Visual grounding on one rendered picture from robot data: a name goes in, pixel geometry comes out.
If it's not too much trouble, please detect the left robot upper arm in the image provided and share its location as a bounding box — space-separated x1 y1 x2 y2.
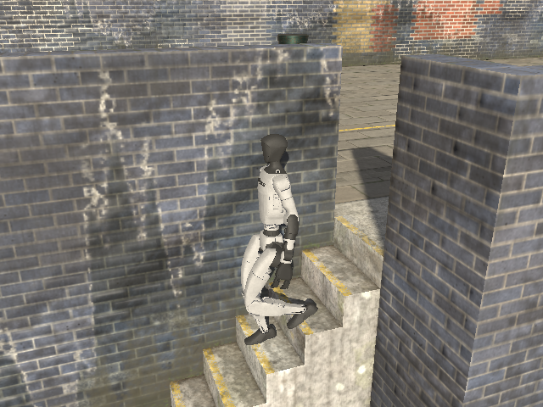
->
272 175 299 226

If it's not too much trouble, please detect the left robot foot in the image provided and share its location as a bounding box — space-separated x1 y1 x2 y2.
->
287 303 318 329

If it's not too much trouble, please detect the left robot hand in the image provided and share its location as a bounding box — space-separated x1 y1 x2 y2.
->
270 263 293 289

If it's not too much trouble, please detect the robot right shin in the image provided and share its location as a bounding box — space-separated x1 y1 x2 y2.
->
242 294 268 334

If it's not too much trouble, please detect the robot left forearm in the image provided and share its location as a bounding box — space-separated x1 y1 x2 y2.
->
280 215 299 264

